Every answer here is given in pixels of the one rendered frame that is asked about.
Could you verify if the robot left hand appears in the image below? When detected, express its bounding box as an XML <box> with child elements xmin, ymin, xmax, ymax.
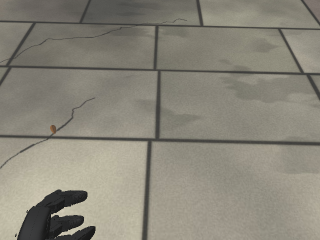
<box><xmin>15</xmin><ymin>189</ymin><xmax>96</xmax><ymax>240</ymax></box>

